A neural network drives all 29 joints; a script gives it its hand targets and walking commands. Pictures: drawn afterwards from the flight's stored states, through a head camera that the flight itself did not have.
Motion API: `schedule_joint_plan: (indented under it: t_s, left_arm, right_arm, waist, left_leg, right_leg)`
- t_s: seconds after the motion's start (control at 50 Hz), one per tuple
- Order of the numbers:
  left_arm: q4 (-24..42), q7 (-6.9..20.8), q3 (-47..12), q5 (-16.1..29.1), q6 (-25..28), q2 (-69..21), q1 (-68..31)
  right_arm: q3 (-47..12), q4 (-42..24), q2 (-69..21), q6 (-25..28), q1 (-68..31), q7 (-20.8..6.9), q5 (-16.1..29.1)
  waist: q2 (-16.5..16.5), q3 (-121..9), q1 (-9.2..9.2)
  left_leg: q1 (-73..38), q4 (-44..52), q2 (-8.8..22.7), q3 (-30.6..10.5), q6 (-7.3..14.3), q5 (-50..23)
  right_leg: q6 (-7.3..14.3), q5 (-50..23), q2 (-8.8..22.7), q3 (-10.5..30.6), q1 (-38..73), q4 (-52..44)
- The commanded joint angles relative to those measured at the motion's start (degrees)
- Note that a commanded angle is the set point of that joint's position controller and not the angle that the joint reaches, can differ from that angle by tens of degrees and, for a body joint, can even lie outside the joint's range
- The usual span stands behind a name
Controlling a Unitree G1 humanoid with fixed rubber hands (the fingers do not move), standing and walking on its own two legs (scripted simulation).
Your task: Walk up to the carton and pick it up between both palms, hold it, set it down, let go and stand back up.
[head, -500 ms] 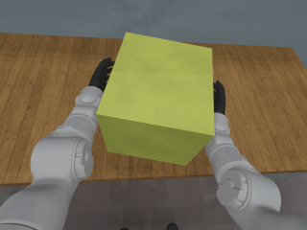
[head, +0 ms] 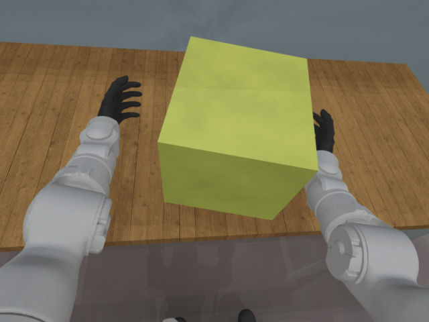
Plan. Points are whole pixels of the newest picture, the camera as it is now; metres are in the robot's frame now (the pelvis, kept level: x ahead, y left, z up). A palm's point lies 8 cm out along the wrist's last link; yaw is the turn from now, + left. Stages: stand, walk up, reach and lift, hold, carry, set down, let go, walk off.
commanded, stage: set down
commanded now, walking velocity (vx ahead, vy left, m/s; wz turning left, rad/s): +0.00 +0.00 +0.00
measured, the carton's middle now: (233, 132) +0.46 -0.05 +0.05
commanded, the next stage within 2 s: none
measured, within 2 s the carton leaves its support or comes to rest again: neither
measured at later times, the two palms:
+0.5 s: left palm (100, 140) +0.44 +0.20 +0.05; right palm (328, 160) +0.37 -0.21 +0.07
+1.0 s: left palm (104, 169) +0.38 +0.19 +0.05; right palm (358, 197) +0.30 -0.25 +0.06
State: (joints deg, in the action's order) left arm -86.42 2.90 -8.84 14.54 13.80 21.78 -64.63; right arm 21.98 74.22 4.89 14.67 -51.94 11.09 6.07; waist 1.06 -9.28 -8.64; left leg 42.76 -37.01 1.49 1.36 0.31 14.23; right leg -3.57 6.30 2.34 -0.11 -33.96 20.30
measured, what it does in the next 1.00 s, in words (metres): stands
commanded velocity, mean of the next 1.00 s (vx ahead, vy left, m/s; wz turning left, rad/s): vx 0.00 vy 0.00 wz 0.00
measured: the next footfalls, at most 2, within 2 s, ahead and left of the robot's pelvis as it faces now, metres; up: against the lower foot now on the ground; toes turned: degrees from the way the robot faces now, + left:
none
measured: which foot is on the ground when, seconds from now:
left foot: down 0.00-1.00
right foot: down 0.00-1.00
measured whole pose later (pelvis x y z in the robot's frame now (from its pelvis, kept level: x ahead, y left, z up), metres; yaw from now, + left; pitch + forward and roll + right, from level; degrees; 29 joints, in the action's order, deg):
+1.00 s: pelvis -0.01 -0.03 +0.01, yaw +1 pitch +10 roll -3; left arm -49.3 10.1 -8.8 16.5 3.2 29.5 -30.8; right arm 4.3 26.0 3.3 -1.4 -17.6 17.0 18.0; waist 1.0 -5.4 -8.4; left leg 29.6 -31.5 1.4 1.3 1.6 11.8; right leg -3.6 7.7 2.3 -0.2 -24.5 22.4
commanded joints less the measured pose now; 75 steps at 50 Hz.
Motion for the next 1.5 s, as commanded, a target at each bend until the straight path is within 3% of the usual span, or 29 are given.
schedule_joint_plan:
  t_s: [0.0, 0.36, 0.44, 0.46, 0.5, 0.6, 0.62, 0.72, 0.76, 0.82, 0.84, 0.88, 0.9, 0.92, 1.04, 1.06, 1.1, 1.14, 1.16, 1.2, 1.22, 1.24, 1.28, 1.3, 1.32, 1.36, 1.4, 1.42, 1.48]
  left_arm:
    - [12.59, 0.55, -5.73, 6.96, 2.03, 7.98, -29.58]
    - [18.85, 2.42, -3.65, 7.20, 0.29, 15.16, -22.60]
    - [21.24, 2.75, -3.82, 8.25, -0.23, 15.26, -20.98]
    - [24.07, 3.11, -2.81, 7.51, -0.93, 14.72, -14.33]
    - [25.22, 3.30, -1.91, 7.69, -1.26, 16.24, -15.18]
    - [34.71, 3.99, 0.03, 7.36, -3.06, 17.63, -7.85]
    - [35.01, 4.41, 0.53, 7.15, -4.19, 17.68, -6.05]
    - [44.59, 5.01, 4.75, 5.48, -6.51, 19.82, 1.56]
    - [40.67, 6.09, 5.19, 5.89, -7.45, 19.77, 3.01]
    - [46.76, 5.93, 6.52, 6.83, -6.95, 21.80, 6.67]
    - [44.50, 6.38, 5.46, 7.31, -7.69, 21.82, 4.99]
    - [47.71, 7.11, 8.73, 6.38, -8.06, 21.84, 14.89]
    - [45.23, 7.32, 8.01, 7.19, -7.94, 23.19, 6.08]
    - [49.07, 7.54, 9.81, 6.80, -8.12, 23.76, 14.65]
    - [56.79, 7.58, 10.68, 7.88, -9.27, 23.98, 17.50]
    - [57.62, 8.41, 12.70, 6.87, -10.43, 22.96, 26.48]
    - [56.03, 8.63, 12.13, 7.61, -11.28, 24.84, 14.21]
    - [61.68, 8.61, 13.81, 7.05, -11.85, 24.17, 24.35]
    - [63.34, 8.09, 12.68, 7.29, -12.20, 23.07, 23.84]
    - [64.40, 8.98, 14.47, 7.03, -13.50, 23.60, 29.77]
    - [63.48, 9.68, 15.29, 6.62, -14.46, 23.43, 31.47]
    - [63.50, 9.35, 14.23, 7.45, -14.47, 24.33, 24.22]
    - [71.71, 9.80, 17.25, 5.95, -14.69, 23.65, 41.71]
    - [68.72, 9.50, 16.16, 6.99, -14.76, 24.88, 28.01]
    - [72.45, 9.35, 17.56, 6.56, -14.68, 25.15, 38.61]
    - [71.75, 9.76, 17.10, 6.93, -15.48, 25.10, 34.62]
    - [76.60, 9.52, 18.68, 6.82, -15.49, 25.24, 42.39]
    - [75.13, 9.85, 18.06, 7.76, -15.80, 25.65, 40.23]
    - [74.93, 9.99, 18.12, 8.42, -16.80, 26.96, 37.26]
  right_arm:
    - [-8.91, -12.47, 15.77, 2.21, -25.62, -1.18, 0.81]
    - [-14.18, -18.62, 12.74, -1.80, -19.74, 1.26, 5.66]
    - [-16.19, -21.68, 11.21, -3.12, -17.61, 1.52, 6.99]
    - [-18.96, -23.11, 9.86, -2.86, -11.76, 1.79, 8.16]
    - [-18.31, -24.15, 9.78, -3.32, -11.05, 2.14, 8.08]
    - [-20.64, -34.58, 8.35, -4.03, -4.67, 3.03, 10.07]
    - [-20.17, -35.12, 8.10, -4.45, -2.93, 3.26, 9.65]
    - [-21.36, -45.28, 6.81, -6.20, 5.98, 3.95, 11.68]
    - [-22.45, -45.85, 5.44, -8.15, 7.88, 4.19, 11.04]
    - [-22.72, -54.62, 4.86, -10.03, 11.31, 5.07, 11.74]
    - [-21.98, -54.37, 5.22, -11.31, 10.66, 5.49, 10.94]
    - [-26.23, -60.40, 2.21, -11.37, 19.73, 5.90, 12.47]
    - [-24.09, -60.38, 2.66, -12.84, 12.06, 6.05, 11.55]
    - [-25.97, -64.10, 1.09, -13.31, 20.95, 6.66, 12.23]
    - [-25.35, -72.42, -0.24, -16.22, 25.64, 8.09, 10.63]
    - [-28.01, -73.04, -1.94, -16.01, 34.53, 8.57, 11.07]
    - [-24.88, -74.96, 0.60, -17.47, 22.58, 8.93, 9.87]
    - [-27.51, -76.43, -2.60, -18.08, 32.81, 9.44, 9.88]
    - [-25.69, -77.20, -1.19, -18.07, 32.28, 9.47, 8.90]
    - [-28.19, -81.79, -2.57, -18.24, 36.94, 10.08, 9.64]
    - [-28.10, -79.85, -2.66, -18.83, 39.98, 10.67, 8.56]
    - [-26.06, -80.07, -1.59, -19.78, 31.78, 10.74, 7.48]
    - [-29.52, -85.25, -4.34, -18.45, 49.36, 11.67, 8.07]
    - [-26.06, -83.84, -1.50, -19.37, 36.92, 11.50, 6.86]
    - [-28.13, -85.38, -2.97, -19.23, 47.12, 11.49, 7.24]
    - [-26.94, -85.78, -2.88, -20.16, 43.88, 11.83, 6.13]
    - [-29.78, -89.49, -4.34, -19.97, 51.41, 11.65, 7.24]
    - [-29.18, -88.93, -3.58, -20.55, 49.61, 11.91, 6.18]
    - [-28.91, -90.22, -3.35, -21.64, 46.57, 12.14, 6.14]
  waist:
    - [-18.42, -50.79, -3.95]
    - [-14.60, -42.34, -1.78]
    - [-14.59, -42.70, -1.84]
    - [-14.66, -42.07, 0.32]
    - [-14.41, -41.95, -0.69]
    - [-14.41, -40.91, 1.40]
    - [-13.80, -40.91, 0.37]
    - [-13.01, -37.27, 3.40]
    - [-10.73, -30.87, 3.46]
    - [-8.67, -28.69, 4.68]
    - [-8.91, -26.78, 3.55]
    - [-6.36, -25.11, 6.69]
    - [-5.42, -23.66, 5.93]
    - [-4.97, -22.60, 7.09]
    - [-5.18, -20.08, 6.98]
    - [-3.97, -17.38, 8.44]
    - [-4.16, -16.59, 7.82]
    - [-4.18, -15.05, 8.86]
    - [-5.49, -15.03, 7.66]
    - [-3.32, -14.41, 9.71]
    - [-2.24, -11.60, 9.00]
    - [-4.39, -12.29, 7.99]
    - [-1.56, -11.54, 10.27]
    - [-2.98, -11.96, 8.80]
    - [-3.85, -10.51, 9.97]
    - [-3.22, -8.66, 9.49]
    - [-2.99, -7.81, 11.83]
    - [-2.21, -7.59, 10.31]
    - [-3.22, -6.21, 10.75]
  left_leg:
    - [-39.38, -1.42, 0.64, -3.63, -10.16, -35.82]
    - [-36.06, 2.26, -0.69, -2.55, -7.77, -18.04]
    - [-36.04, 2.34, -1.33, -2.37, -6.60, -16.60]
    - [-37.31, 2.97, -1.37, -1.92, -6.51, -17.45]
    - [-38.70, 3.00, -1.61, -1.62, -6.24, -18.72]
    - [-41.94, 3.36, -1.50, -2.09, -6.14, -21.52]
    - [-43.01, 3.09, -1.41, -1.96, -6.20, -22.81]
    - [-45.26, 3.81, -1.25, -1.86, -5.51, -26.26]
    - [-41.84, 4.80, -1.20, -1.47, -4.46, -19.68]
    - [-40.13, 6.72, -1.36, -1.35, -3.13, -14.08]
    - [-39.26, 6.97, -1.31, -1.37, -2.65, -11.42]
    - [-40.06, 7.43, -1.51, -0.95, -1.57, -13.75]
    - [-36.07, 7.83, -1.54, -0.79, -1.10, -9.00]
    - [-37.65, 8.45, -1.87, -0.43, -0.34, -9.38]
    - [-37.40, 9.85, -1.28, -0.42, 0.05, -8.64]
    - [-40.46, 9.71, -1.13, -0.50, 0.09, -12.40]
    - [-35.51, 10.27, -1.06, -0.67, 0.03, -7.55]
    - [-38.02, 10.68, -0.89, 0.03, 0.14, -8.83]
    - [-38.69, 10.72, -0.66, 0.03, -0.50, -10.05]
    - [-39.28, 10.73, -1.01, 0.22, 0.04, -11.11]
    - [-39.33, 11.03, -1.04, 0.27, 0.03, -11.42]
    - [-35.85, 11.12, -0.92, 0.58, -0.21, -8.04]
    - [-41.49, 11.52, -1.03, 0.59, -0.07, -13.38]
    - [-36.83, 11.13, -0.92, 0.53, -0.51, -9.51]
    - [-38.93, 11.80, -1.19, 0.52, -0.33, -11.23]
    - [-36.85, 11.94, -0.62, 0.25, -0.31, -8.65]
    - [-38.62, 12.40, -0.86, 0.72, 0.11, -10.00]
    - [-37.64, 12.29, -0.79, 0.89, -0.17, -8.54]
    - [-35.08, 12.51, -0.94, 0.98, 0.18, -4.77]
  right_leg:
    - [3.48, -13.13, -6.63, -7.32, -1.99, 7.67]
    - [3.36, -7.48, -5.37, -6.29, 5.54, 7.31]
    - [3.65, -7.23, -4.91, -5.94, 5.81, 7.36]
    - [3.50, -9.64, -5.01, -5.50, 7.75, 7.00]
    - [3.43, -9.15, -5.05, -5.63, 8.53, 6.28]
    - [3.85, -9.07, -5.11, -5.05, 10.29, 5.54]
    - [3.73, -10.53, -4.95, -5.25, 11.33, 5.15]
    - [3.77, -11.91, -5.12, -4.21, 13.79, 4.24]
    - [3.97, -7.80, -4.23, -3.32, 14.99, 3.16]
    - [4.14, -5.94, -3.94, -3.06, 17.73, 3.23]
    - [4.37, -3.90, -3.57, -2.96, 16.70, 2.70]
    - [4.02, -8.00, -3.11, -1.85, 21.66, 2.55]
    - [3.96, -3.14, -3.24, -1.83, 20.15, 2.91]
    - [3.88, -5.87, -2.61, -0.97, 23.58, 2.21]
    - [4.41, -4.18, -2.69, -1.09, 25.08, 2.69]
    - [4.15, -8.22, -2.54, -0.46, 27.06, 2.18]
    - [4.62, -1.86, -2.74, -0.73, 25.19, 2.24]
    - [4.72, -3.31, -2.32, 0.00, 27.34, 1.44]
    - [4.94, -4.40, -2.77, -0.65, 26.16, 1.99]
    - [4.55, -6.02, -2.29, 0.26, 28.88, 1.28]
    - [4.26, -6.96, -2.17, 0.77, 29.37, 0.96]
    - [4.58, -2.99, -2.13, 0.10, 27.45, 1.54]
    - [3.93, -9.98, -2.01, 0.66, 31.79, 0.23]
    - [4.28, -4.34, -2.46, -0.06, 28.15, 1.48]
    - [4.27, -6.94, -1.99, 0.24, 30.31, 0.79]
    - [4.84, -3.42, -1.98, 0.24, 28.95, 0.77]
    - [4.67, -4.72, -1.87, 0.60, 30.37, 0.64]
    - [4.79, -3.53, -1.80, 0.62, 29.13, 0.60]
    - [4.80, 0.40, -1.07, 1.22, 28.37, 0.53]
